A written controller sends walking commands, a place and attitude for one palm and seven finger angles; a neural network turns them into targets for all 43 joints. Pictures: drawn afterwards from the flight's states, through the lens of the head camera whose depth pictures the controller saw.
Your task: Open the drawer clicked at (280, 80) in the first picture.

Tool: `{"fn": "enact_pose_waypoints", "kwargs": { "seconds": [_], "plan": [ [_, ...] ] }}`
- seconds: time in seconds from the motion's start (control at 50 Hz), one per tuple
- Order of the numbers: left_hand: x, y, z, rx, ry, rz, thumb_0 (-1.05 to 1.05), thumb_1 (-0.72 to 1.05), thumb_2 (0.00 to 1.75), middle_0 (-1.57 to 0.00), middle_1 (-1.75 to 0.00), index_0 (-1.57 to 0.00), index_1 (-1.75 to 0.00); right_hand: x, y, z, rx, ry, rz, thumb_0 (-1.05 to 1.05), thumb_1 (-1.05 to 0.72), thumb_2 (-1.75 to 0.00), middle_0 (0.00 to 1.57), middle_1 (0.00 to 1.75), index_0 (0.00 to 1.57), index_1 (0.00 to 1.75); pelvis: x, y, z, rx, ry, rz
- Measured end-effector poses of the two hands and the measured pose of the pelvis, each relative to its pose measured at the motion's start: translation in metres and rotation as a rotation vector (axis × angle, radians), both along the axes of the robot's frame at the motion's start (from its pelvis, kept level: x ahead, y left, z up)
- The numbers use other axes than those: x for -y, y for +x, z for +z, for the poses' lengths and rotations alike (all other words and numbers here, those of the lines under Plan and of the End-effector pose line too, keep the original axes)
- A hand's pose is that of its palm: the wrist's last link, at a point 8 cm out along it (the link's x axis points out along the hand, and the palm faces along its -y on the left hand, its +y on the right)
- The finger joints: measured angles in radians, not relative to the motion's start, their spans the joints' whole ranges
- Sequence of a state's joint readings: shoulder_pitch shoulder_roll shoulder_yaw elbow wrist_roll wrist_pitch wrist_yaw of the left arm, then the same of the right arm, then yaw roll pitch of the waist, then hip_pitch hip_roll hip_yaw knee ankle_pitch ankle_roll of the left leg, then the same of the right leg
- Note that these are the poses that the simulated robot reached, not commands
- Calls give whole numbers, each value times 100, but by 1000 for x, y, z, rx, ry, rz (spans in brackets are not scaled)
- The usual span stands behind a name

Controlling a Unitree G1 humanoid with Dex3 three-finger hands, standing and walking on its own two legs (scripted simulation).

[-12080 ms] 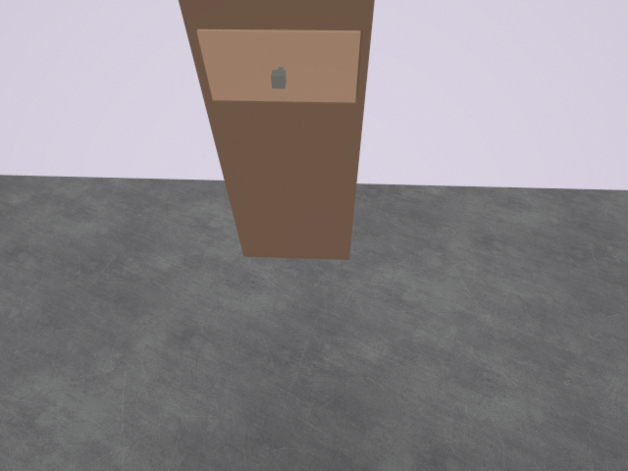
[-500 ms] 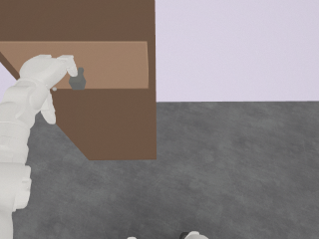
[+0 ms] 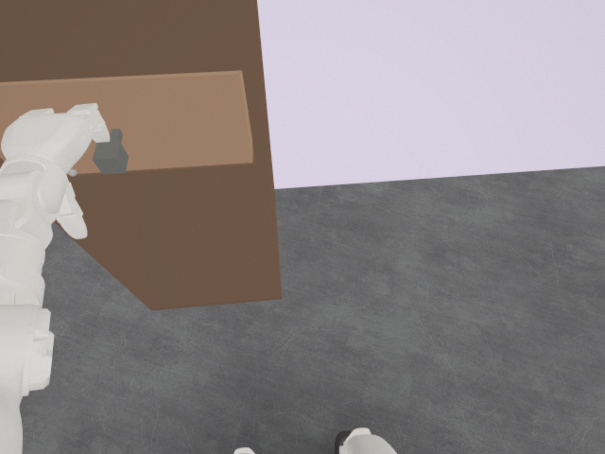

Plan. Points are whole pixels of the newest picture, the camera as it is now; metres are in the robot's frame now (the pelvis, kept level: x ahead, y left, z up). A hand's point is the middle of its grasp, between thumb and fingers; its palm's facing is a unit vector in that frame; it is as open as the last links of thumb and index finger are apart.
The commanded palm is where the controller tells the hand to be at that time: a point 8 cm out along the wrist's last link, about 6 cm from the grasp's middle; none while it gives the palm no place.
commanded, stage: lower the fingers behind the handle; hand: left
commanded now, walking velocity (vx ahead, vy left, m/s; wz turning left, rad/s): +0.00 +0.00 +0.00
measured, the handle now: (113, 149) +0.53 +0.26 +0.05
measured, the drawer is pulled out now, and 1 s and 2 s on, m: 0.00 0.00 0.02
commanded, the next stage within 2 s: close the thumb around the handle in 0.78 s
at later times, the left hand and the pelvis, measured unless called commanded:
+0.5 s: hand (82, 185) +0.48 +0.30 +0.03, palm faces -0.07 -0.03 -1.00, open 13.9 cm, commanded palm +0.47 +0.29 +0.09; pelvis +0.01 +0.01 -0.01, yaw +0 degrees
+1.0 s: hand (82, 184) +0.49 +0.30 +0.04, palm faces -0.07 -0.01 -1.00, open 13.6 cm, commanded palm +0.47 +0.29 +0.09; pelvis +0.00 +0.01 -0.01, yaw +1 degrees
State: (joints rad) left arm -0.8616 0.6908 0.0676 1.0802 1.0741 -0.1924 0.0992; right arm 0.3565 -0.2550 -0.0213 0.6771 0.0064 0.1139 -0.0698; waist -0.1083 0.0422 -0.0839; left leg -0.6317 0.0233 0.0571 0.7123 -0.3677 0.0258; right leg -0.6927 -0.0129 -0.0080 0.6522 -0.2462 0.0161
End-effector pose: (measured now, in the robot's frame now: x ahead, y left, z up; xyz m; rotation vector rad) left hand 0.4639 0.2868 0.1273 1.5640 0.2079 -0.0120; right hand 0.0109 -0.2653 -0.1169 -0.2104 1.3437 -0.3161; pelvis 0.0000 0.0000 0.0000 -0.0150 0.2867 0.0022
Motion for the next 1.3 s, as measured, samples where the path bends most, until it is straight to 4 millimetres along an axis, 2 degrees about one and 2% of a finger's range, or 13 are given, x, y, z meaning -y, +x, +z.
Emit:
{"fn": "enact_pose_waypoints", "kwargs": {
  "seconds": [0.14, 0.28, 0.68, 0.96, 1.1, 1.3],
  "plan": [
    [-7, -4, -10, 73, -9, -58, 0, -49, 30, -32, -120, -29, -122, 11, -10, -2, -63, -36, 32, 0, -91, -89, 21, 30, 20, 30, -2, -3, -8, -37, -6, 15],
    [-11, 2, -37, 52, 11, -24, 0, -49, 30, -32, -120, -31, -122, 18, -10, -1, -83, -63, 42, 0, -91, -89, 21, 30, 20, 30, -5, -2, -13, -76, -15, 23],
    [-10, -1, -35, 72, -18, -33, 0, -49, 30, -32, -120, -31, -120, -9, 6, -11, -56, 9, 30, 0, -91, -89, 21, 30, 20, 30, -12, 7, -12, -55, -21, 10],
    [-10, 3, -37, 73, -2, -20, 0, -47, 31, -32, -120, -31, -121, 3, 6, -8, -61, -25, 42, 0, -91, -89, 21, 30, 20, 30, -10, 4, -14, -64, -20, 20],
    [-7, 6, -37, 65, -12, -15, 0, -28, 39, -33, -122, -33, -123, 8, -3, -5, -83, -37, 30, 0, -91, -89, 21, 30, 20, 30, -8, 5, -13, -65, -20, 17],
    [-6, 4, -35, 62, -5, -12, 0, 21, 60, -37, -127, -34, -126, 6, -7, -7, -95, -19, 14, 0, -91, -89, 21, 30, 20, 30, -6, 8, -12, -62, -19, 12]
  ]
}}
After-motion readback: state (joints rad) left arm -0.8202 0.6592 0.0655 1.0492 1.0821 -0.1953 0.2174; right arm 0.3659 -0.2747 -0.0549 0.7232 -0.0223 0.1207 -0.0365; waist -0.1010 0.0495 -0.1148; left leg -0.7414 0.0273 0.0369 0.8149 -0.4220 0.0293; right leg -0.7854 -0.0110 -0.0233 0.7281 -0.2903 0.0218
